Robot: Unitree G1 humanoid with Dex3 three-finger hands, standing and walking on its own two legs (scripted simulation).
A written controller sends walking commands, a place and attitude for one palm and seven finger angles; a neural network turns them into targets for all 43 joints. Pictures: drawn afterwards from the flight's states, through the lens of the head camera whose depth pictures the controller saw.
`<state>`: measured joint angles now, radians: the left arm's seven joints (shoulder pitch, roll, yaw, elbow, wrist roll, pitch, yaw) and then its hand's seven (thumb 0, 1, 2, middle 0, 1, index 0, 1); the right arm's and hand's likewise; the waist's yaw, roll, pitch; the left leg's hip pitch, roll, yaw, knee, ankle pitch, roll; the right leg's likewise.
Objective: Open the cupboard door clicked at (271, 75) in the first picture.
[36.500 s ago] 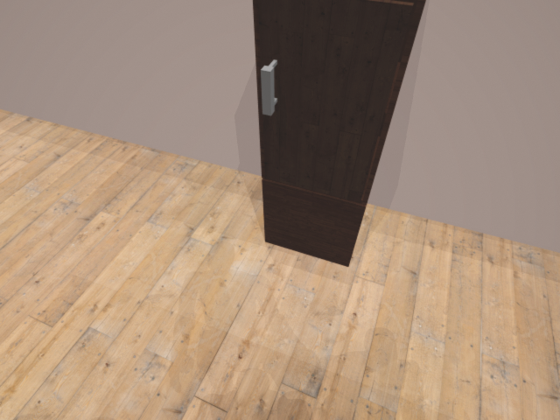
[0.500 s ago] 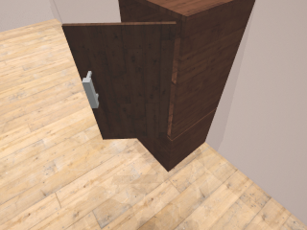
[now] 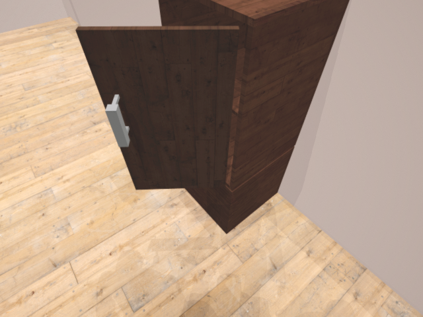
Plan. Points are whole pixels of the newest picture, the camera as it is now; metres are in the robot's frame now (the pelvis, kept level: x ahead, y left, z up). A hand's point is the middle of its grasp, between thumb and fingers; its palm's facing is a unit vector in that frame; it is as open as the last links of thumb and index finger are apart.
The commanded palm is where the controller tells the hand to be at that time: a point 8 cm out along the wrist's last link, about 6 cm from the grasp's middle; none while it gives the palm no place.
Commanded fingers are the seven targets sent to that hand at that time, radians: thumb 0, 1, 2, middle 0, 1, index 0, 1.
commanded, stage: look again from close up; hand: left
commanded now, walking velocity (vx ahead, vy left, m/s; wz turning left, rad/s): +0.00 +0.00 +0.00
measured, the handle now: (120, 120) +0.56 +0.28 +0.02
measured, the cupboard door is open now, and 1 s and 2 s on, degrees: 53 53 53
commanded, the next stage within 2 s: come to a stop and stand still in 0.14 s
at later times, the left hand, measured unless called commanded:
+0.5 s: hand out of the picture +0.01 +0.17 -0.18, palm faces +0.01 -0.97 -0.22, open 7.4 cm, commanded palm none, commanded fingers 0.00 0.90 0.90 -0.20 -0.30 -0.20 -0.30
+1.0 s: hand out of the picture -0.08 +0.18 -0.18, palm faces +0.05 -0.98 -0.18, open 7.4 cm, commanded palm none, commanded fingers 0.00 0.90 0.90 -0.20 -0.30 -0.20 -0.30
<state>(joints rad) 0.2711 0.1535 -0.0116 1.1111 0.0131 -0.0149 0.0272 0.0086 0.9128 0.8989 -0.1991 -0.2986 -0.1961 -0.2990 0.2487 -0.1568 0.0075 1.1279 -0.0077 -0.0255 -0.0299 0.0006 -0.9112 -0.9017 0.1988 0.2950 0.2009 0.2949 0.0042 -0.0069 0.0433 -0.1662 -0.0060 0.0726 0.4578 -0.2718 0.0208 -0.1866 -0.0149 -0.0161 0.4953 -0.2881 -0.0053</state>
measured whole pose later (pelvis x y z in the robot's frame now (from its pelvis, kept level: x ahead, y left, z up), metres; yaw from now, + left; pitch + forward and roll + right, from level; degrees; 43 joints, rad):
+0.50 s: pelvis -0.01 -0.01 +0.00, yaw +1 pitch -2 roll +0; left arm 0.27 0.17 -0.01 1.08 0.01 -0.04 0.05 0.01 0.91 0.90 -0.20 -0.30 -0.20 -0.30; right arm 0.22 -0.19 -0.01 1.05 0.00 -0.02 -0.03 0.00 -0.91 -0.90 0.20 0.29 0.20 0.29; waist -0.02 0.00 0.05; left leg -0.20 0.02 0.05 0.52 -0.29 0.01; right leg -0.20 0.01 -0.03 0.51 -0.28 -0.02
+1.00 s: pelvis -0.05 +0.01 +0.00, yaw +1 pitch -2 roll +0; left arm 0.38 0.15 -0.01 1.08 0.02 0.00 0.03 0.01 0.91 0.90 -0.20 -0.30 -0.19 -0.30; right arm 0.34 -0.15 0.00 1.08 -0.01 0.00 -0.02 0.00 -0.91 -0.90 0.20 0.30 0.20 0.29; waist 0.00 -0.01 0.01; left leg -0.25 -0.02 0.05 0.49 -0.20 0.04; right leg -0.25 -0.03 -0.03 0.49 -0.21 0.01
